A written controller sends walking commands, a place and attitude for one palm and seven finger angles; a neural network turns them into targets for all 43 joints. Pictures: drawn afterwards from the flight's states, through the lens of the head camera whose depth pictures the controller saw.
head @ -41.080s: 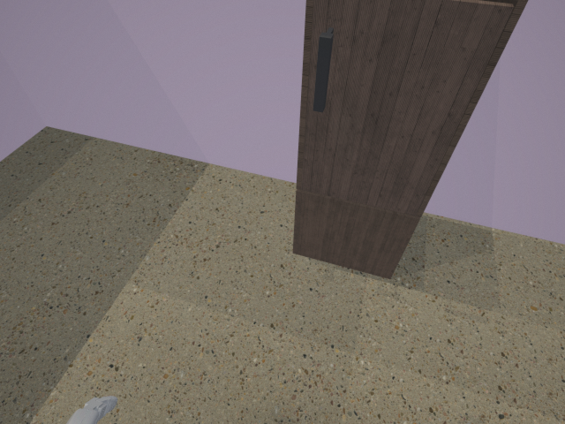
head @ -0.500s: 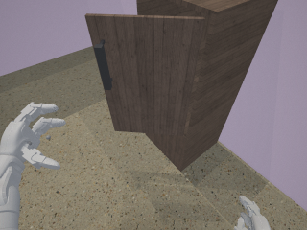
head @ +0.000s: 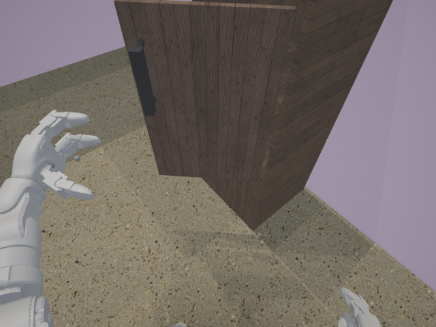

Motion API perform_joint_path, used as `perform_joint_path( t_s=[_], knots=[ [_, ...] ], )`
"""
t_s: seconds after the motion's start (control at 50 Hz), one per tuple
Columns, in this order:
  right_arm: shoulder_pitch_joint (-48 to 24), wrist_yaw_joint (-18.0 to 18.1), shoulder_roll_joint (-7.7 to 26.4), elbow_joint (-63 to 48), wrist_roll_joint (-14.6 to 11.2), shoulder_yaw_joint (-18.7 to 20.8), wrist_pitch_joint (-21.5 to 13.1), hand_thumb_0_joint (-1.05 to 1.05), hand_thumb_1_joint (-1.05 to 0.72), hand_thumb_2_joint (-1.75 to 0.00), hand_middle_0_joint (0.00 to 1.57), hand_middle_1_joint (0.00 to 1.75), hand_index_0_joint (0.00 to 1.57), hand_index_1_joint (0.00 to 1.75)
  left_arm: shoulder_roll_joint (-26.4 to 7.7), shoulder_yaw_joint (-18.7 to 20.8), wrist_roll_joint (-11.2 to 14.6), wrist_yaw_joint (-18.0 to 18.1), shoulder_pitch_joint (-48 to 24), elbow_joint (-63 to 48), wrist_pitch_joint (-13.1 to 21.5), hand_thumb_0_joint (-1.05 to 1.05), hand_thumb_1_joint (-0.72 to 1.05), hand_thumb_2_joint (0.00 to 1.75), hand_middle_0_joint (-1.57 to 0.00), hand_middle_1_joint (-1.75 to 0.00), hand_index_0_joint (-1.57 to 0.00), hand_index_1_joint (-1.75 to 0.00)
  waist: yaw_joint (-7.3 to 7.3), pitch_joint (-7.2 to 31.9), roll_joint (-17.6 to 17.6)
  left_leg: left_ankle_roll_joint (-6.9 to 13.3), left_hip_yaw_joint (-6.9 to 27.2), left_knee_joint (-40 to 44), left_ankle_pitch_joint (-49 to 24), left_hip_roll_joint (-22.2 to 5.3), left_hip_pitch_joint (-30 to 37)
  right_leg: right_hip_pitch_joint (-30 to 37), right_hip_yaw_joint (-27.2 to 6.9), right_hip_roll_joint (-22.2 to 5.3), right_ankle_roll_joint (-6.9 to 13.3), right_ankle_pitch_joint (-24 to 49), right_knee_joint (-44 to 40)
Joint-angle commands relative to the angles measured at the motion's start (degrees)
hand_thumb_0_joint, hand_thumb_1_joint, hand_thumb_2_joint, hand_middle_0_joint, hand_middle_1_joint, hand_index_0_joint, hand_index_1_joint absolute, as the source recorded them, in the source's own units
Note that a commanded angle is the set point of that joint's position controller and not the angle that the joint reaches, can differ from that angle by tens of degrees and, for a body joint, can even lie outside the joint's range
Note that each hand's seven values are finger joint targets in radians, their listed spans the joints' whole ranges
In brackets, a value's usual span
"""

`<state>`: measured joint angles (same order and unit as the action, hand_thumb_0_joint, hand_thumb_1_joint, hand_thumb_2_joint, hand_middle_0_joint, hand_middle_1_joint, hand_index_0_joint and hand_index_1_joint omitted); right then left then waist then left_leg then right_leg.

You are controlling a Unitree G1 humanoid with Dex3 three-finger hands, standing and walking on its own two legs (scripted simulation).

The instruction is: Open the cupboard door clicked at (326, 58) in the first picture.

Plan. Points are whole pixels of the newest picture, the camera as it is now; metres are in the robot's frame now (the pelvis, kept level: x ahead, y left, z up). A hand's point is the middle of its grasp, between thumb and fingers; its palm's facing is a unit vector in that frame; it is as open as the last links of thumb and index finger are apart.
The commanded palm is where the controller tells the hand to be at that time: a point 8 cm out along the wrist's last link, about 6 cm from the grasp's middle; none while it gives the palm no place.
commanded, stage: move the hooked fingers beside the handle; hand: left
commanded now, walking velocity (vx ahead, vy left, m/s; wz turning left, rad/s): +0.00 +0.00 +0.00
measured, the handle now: (146, 79) +0.64 +0.22 +0.10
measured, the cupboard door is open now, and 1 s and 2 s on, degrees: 46 46 46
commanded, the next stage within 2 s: none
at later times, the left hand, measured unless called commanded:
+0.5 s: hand (93, 127) +0.44 +0.27 +0.12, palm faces -0.02 -1.00 +0.01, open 14.0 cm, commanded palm +0.42 +0.32 +0.11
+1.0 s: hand (104, 100) +0.51 +0.27 +0.13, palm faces +0.00 -1.00 +0.01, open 14.0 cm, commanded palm +0.52 +0.32 +0.11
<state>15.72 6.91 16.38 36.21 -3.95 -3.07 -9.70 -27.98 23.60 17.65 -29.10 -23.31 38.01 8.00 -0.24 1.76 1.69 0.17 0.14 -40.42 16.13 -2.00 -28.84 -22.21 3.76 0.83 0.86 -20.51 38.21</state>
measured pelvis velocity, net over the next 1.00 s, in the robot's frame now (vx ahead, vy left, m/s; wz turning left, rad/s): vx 0.00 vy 0.01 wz -0.04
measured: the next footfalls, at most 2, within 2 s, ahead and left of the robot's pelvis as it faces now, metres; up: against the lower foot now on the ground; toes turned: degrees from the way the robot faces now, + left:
none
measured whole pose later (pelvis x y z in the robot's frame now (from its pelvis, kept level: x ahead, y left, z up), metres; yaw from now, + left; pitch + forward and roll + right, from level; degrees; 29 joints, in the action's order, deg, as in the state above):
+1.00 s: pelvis +0.00 +0.01 -0.02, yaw -2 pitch +16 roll -3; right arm 23.2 5.0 18.4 37.3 -2.4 -2.9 1.2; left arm -46.7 27.9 6.3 -27.8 -59.4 76.6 14.3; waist -9.8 2.6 1.0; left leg 0.7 0.1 -48.7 19.0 -3.7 -45.9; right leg -38.7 3.3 2.4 0.4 -21.9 44.5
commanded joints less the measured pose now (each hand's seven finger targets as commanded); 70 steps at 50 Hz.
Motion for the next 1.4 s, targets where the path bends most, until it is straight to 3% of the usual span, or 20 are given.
perform_joint_path(
  t_s=[0.0,0.08,0.1,0.12,0.2,0.26,0.44,0.5,0.56,0.7,0.76,0.84,0.9,0.94,1.0,1.02,1.14,1.24,1.3,1.38],
  knots=[
    [-0.21,0.17,8.55,-8.05,0.20,3.52,-2.00,0.00,-0.90,-0.90,0.20,0.30,0.20,0.30,-17.59,4.78,0.79,0.40,-19.21,-7.53,3.10,0.00,-0.50,0.30,-0.30,-1.20,-0.30,-1.20,0.04,16.47,1.54,1.71,1.60,4.75,-7.51,2.12,12.59,-1.47,-2.01,0.81,0.46,11.87,-5.22],
    [1.30,-0.51,8.76,-8.22,0.39,3.71,-0.76,0.00,-0.90,-0.90,0.20,0.30,0.20,0.30,-16.80,3.27,-0.64,1.96,-24.93,-5.13,3.48,0.00,-0.50,0.30,-0.30,-1.20,-0.30,-1.20,-1.53,15.00,1.67,1.67,1.83,4.78,-6.61,1.72,12.22,-4.75,-1.44,1.08,0.27,10.74,-4.86],
    [1.88,-0.47,8.95,-7.98,0.53,3.90,-0.48,0.00,-0.90,-0.90,0.20,0.30,0.20,0.30,-18.33,4.62,-0.55,2.48,-26.00,-5.13,4.29,0.00,-0.50,0.30,-0.30,-1.20,-0.30,-1.20,-1.30,16.09,-0.04,1.81,1.90,4.34,-7.92,1.66,12.07,-3.56,-1.58,1.23,0.40,11.77,-4.57],
    [2.35,-0.72,9.17,-8.11,0.66,4.04,-0.29,0.00,-0.90,-0.90,0.20,0.30,0.20,0.30,-19.45,5.48,-1.03,2.75,-26.49,-5.62,4.92,0.00,-0.50,0.30,-0.30,-1.20,-0.30,-1.20,-1.02,17.95,1.67,1.62,1.93,4.27,-9.02,1.56,12.89,-3.42,-1.58,1.24,0.41,12.75,-4.04],
    [4.09,-1.18,9.13,-7.61,1.04,4.36,0.57,0.00,-0.90,-0.90,0.20,0.30,0.20,0.30,-17.86,3.84,-1.64,3.17,-29.98,-7.39,7.29,0.00,-0.50,0.30,-0.30,-1.20,-0.30,-1.20,-1.83,21.90,4.47,1.21,2.45,3.06,-14.31,1.13,16.90,-4.28,-1.20,1.68,0.74,15.71,-2.80],
    [4.90,-1.38,9.55,-6.80,1.06,4.55,1.55,0.00,-0.90,-0.90,0.20,0.30,0.20,0.30,-19.23,4.57,-2.35,2.82,-31.07,-3.78,7.19,0.00,-0.50,0.30,-0.30,-1.20,-0.30,-1.20,-2.34,20.75,5.63,1.01,2.72,3.03,-13.74,0.85,16.46,-5.91,-1.05,1.69,0.75,15.05,-2.79],
    [7.14,-1.83,9.78,-6.07,1.14,4.78,4.01,0.00,-0.90,-0.90,0.20,0.30,0.20,0.30,-16.71,0.89,-3.34,2.93,-37.69,2.37,6.76,0.00,-0.50,0.30,-0.30,-1.20,-0.30,-1.20,-4.26,19.87,4.81,0.81,3.61,2.26,-14.90,0.34,16.80,-10.19,-0.52,1.93,0.64,13.89,-2.44],
    [8.39,-1.70,10.36,-5.07,1.44,4.84,4.86,0.00,-0.90,-0.90,0.20,0.30,0.20,0.30,-21.12,4.31,-3.66,3.80,-41.20,6.15,7.92,0.00,-0.50,0.30,-0.30,-1.20,-0.30,-1.20,-4.28,19.95,2.13,1.24,3.33,1.55,-13.57,0.53,14.31,-9.23,-0.91,1.97,0.73,13.88,-2.24],
    [8.84,-1.95,10.23,-4.73,1.69,4.67,5.55,0.00,-0.90,-0.90,0.20,0.30,0.20,0.30,-21.29,3.25,-5.17,3.91,-44.69,9.01,9.17,0.00,-0.50,0.30,-0.30,-1.20,-0.30,-1.20,-4.86,21.44,4.88,1.08,3.23,0.87,-13.86,0.60,14.55,-10.56,-1.22,1.67,0.50,14.04,-1.54],
    [10.77,-1.73,10.94,-3.53,1.87,4.55,7.36,0.00,-0.90,-0.90,0.20,0.30,0.20,0.30,-26.83,4.75,-6.93,3.55,-51.33,15.30,11.40,0.00,-0.50,0.30,-0.30,-1.20,-0.30,-1.20,-6.50,23.23,4.73,1.77,2.54,-1.27,-11.91,0.56,11.03,-11.09,-2.28,1.84,0.22,13.81,-0.76],
    [11.76,-1.51,11.27,-3.01,1.63,4.26,8.10,0.00,-0.90,-0.90,0.20,0.30,0.20,0.30,-29.23,4.77,-7.75,2.51,-53.89,20.95,10.54,0.00,-0.50,0.30,-0.30,-1.20,-0.30,-1.20,-7.88,21.79,2.99,2.25,1.92,-2.02,-9.62,0.68,6.81,-11.21,-2.94,1.76,-0.40,13.71,-0.89],
    [13.36,-1.14,11.76,-2.61,1.66,4.03,8.88,0.00,-0.90,-0.90,0.20,0.30,0.20,0.30,-34.01,5.91,-9.30,1.96,-57.77,24.12,10.35,0.00,-0.50,0.30,-0.30,-1.20,-0.30,-1.20,-8.96,21.87,4.93,2.50,1.95,-3.25,-8.69,0.60,4.44,-12.84,-3.50,1.74,-0.61,12.73,-0.61],
    [14.85,-0.89,11.92,-2.53,1.80,3.85,9.29,0.00,-0.90,-0.90,0.20,0.30,0.20,0.30,-34.43,4.98,-9.59,1.46,-60.64,25.55,10.35,0.00,-0.50,0.30,-0.30,-1.20,-0.30,-1.20,-10.40,22.39,3.66,2.77,1.96,-4.06,-8.08,0.47,2.75,-13.38,-3.59,1.98,-0.85,12.10,-0.27],
    [15.64,-0.72,12.32,-2.40,1.72,3.81,9.70,0.00,-0.90,-0.90,0.20,0.30,0.20,0.30,-38.08,6.42,-10.22,0.97,-61.87,26.89,10.07,0.00,-0.50,0.30,-0.30,-1.20,-0.30,-1.20,-10.62,24.74,5.75,2.75,1.65,-5.15,-8.95,0.28,2.23,-13.37,-4.11,1.90,-1.11,13.05,0.09],
    [17.22,-0.56,12.27,-2.15,1.93,3.33,10.00,0.00,-0.90,-0.90,0.20,0.30,0.20,0.30,-38.39,5.42,-10.64,0.16,-64.25,28.83,9.38,0.00,-0.50,0.30,-0.30,-1.20,-0.30,-1.20,-11.57,24.60,6.46,2.93,1.84,-5.94,-8.87,0.11,1.13,-14.63,-3.88,2.17,-1.11,12.09,0.48],
    [17.57,-0.48,12.50,-2.34,1.97,3.28,10.29,0.00,-0.90,-0.90,0.20,0.30,0.20,0.30,-41.13,6.67,-11.42,0.05,-64.16,29.25,9.24,0.00,-0.50,0.30,-0.30,-1.20,-0.30,-1.20,-11.06,25.93,7.23,2.84,1.75,-6.45,-8.99,-0.08,0.53,-14.39,-4.04,2.15,-1.20,11.95,0.59],
    [20.30,-0.22,12.76,-2.24,2.70,2.51,11.34,0.00,-0.90,-0.90,0.20,0.30,0.20,0.30,-45.37,7.06,-13.49,0.09,-68.26,30.53,8.29,0.00,-0.50,0.30,-0.30,-1.20,-0.30,-1.20,-12.47,28.33,9.68,3.01,1.92,-8.57,-11.69,-0.76,0.00,-16.12,-3.66,2.62,-1.41,13.21,1.66],
    [22.35,-0.51,12.97,-1.65,3.56,2.42,12.25,0.00,-0.90,-0.90,0.20,0.30,0.20,0.30,-46.35,7.15,-14.84,0.65,-71.12,29.71,8.32,0.00,-0.50,0.30,-0.30,-1.20,-0.30,-1.20,-13.54,30.95,14.86,2.40,3.28,-9.91,-17.66,-1.60,6.07,-21.47,-2.11,3.20,-1.03,14.32,2.79],
    [23.86,-0.96,12.91,-2.04,4.06,2.72,13.02,0.00,-0.90,-0.90,0.20,0.30,0.20,0.30,-47.45,9.62,-14.65,0.31,-68.13,28.54,8.07,0.00,-0.50,0.30,-0.30,-1.20,-0.30,-1.20,-12.21,34.42,15.34,1.89,4.13,-9.99,-24.85,-1.54,9.97,-20.77,-1.16,3.66,-0.57,18.21,3.86],
    [24.75,-2.44,12.78,-2.33,4.38,3.78,14.17,0.00,-0.90,-0.90,0.20,0.30,0.20,0.30,-44.13,9.54,-14.17,-0.66,-62.69,26.23,6.26,0.00,-0.50,0.30,-0.30,-1.20,-0.30,-1.20,-10.75,35.47,16.45,0.77,4.92,-10.31,-34.46,-2.31,15.38,-22.82,-0.09,4.22,-0.60,20.67,3.69]
  ],
)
